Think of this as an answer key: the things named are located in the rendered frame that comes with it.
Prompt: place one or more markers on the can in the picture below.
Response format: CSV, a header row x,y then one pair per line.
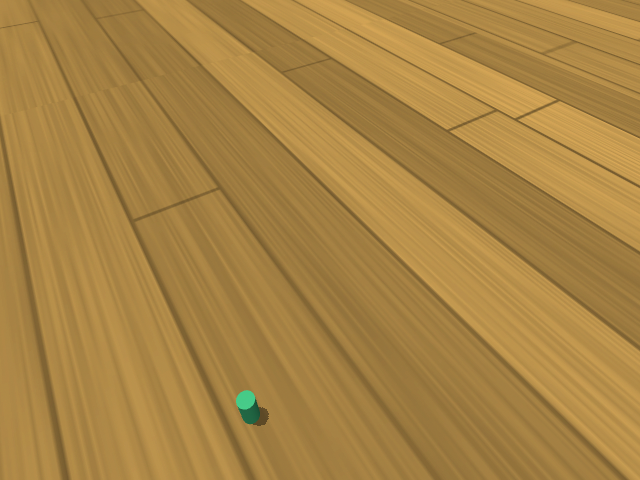
x,y
248,407

